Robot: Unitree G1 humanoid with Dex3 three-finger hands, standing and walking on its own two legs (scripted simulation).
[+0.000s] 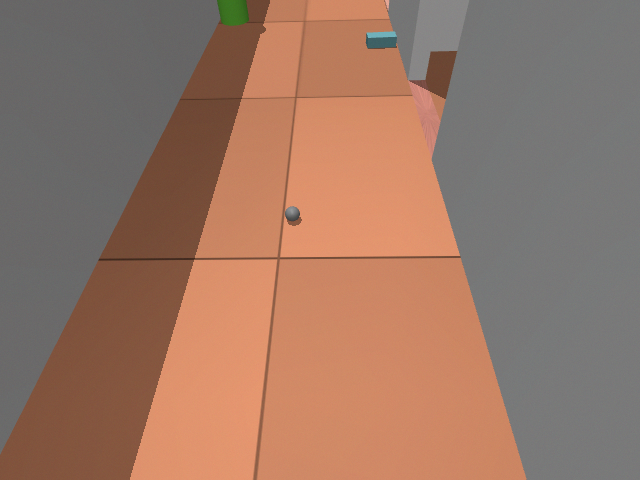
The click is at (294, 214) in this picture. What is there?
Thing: free ball
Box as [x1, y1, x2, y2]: [285, 206, 299, 220]
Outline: 288,207 285,211 285,216 289,220 295,220 299,215 298,209 293,206
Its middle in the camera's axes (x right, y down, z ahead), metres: -0.13 -0.13 +1.74
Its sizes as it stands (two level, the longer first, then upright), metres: 0.069 0.069 0.069
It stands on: the floor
